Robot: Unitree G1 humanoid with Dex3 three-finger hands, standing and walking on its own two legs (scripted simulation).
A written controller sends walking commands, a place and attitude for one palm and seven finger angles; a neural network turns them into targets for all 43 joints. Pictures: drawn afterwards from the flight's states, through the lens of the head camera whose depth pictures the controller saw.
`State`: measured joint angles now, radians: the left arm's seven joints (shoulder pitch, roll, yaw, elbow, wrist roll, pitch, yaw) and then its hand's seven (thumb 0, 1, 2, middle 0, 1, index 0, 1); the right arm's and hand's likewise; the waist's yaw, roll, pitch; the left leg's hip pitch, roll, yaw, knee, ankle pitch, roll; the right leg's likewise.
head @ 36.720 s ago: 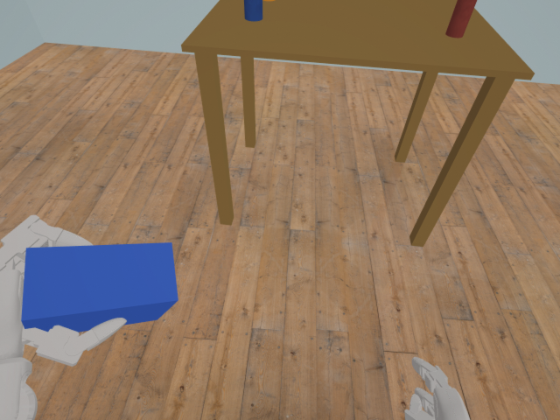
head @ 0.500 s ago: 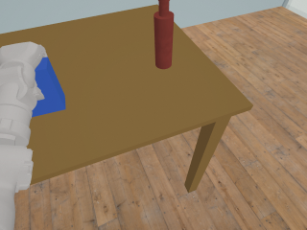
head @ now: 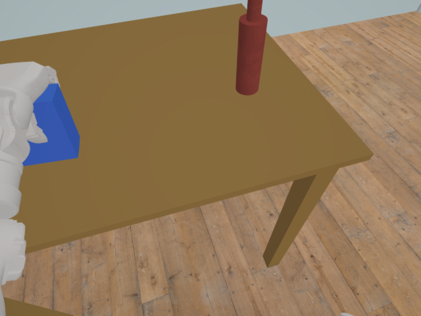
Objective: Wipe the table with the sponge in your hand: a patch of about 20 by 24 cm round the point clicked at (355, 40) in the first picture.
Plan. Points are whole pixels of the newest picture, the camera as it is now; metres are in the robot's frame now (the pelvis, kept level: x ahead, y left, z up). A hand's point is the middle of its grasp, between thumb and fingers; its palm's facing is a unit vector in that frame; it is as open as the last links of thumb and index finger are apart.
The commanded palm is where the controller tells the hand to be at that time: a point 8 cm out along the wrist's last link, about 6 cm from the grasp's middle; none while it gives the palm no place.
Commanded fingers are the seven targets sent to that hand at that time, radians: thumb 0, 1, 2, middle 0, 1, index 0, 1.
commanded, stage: wipe back along the first lane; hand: left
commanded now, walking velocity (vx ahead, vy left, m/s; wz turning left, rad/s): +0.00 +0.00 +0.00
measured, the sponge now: (44, 135) +0.41 +0.35 +0.12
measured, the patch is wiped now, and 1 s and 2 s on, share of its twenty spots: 1.00 1.00 1.00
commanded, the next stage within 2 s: lift the sponge slowly off the table in 1.44 s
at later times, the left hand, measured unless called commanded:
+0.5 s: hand (32, 131) +0.37 +0.32 +0.17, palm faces +0.00 +0.02 -1.00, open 10.5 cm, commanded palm +0.33 +0.31 +0.20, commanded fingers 0.00 0.10 1.30 -1.20 -1.60 -1.20 -1.60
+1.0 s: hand (32, 144) +0.34 +0.31 +0.17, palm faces +0.03 +0.03 -1.00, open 10.5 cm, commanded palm +0.30 +0.30 +0.19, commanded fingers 0.00 0.10 1.30 -1.20 -1.60 -1.20 -1.60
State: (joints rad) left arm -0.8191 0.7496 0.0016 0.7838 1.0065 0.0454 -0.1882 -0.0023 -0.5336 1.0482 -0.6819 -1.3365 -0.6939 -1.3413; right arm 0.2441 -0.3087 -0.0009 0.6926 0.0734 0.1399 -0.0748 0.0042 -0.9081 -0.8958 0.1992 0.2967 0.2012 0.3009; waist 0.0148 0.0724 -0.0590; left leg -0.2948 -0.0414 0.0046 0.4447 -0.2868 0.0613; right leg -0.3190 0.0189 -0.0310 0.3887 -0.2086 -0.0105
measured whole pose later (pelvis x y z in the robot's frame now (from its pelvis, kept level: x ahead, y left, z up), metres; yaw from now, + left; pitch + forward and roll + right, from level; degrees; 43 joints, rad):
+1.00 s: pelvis -0.01 -0.01 +0.00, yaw +0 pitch +2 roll -1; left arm -0.44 0.66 0.01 0.32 0.92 0.27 -0.15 0.00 -0.51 1.05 -0.64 -1.38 -0.65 -1.38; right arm 0.16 -0.31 0.04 0.66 0.07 0.11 -0.06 0.01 -0.91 -0.90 0.20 0.30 0.20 0.30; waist 0.06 0.10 -0.05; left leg -0.21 -0.04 0.01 0.46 -0.29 0.05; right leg -0.26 0.02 -0.02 0.45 -0.24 -0.02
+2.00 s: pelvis -0.03 -0.02 +0.00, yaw +0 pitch -1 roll +0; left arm -0.22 0.63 -0.03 -0.06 0.89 0.43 -0.21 -0.01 -0.52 1.05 -0.66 -1.35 -0.68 -1.35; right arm 0.07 -0.29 0.08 0.64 0.06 0.10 -0.06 0.01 -0.91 -0.90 0.20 0.30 0.20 0.30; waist 0.10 0.11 -0.03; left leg -0.16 -0.04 0.01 0.47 -0.29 0.04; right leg -0.22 0.02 -0.03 0.47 -0.24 -0.03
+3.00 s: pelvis -0.04 -0.02 +0.00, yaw +0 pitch -3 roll +0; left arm -0.42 0.68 -0.04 0.04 0.86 0.42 -0.28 -0.01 -0.54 1.05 -0.70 -1.31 -0.71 -1.31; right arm 0.04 -0.29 0.08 0.65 0.07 0.08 -0.06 0.01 -0.91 -0.90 0.20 0.30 0.20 0.30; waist 0.12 0.12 -0.02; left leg -0.15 -0.04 0.00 0.45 -0.26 0.03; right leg -0.20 0.02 -0.04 0.46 -0.21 -0.04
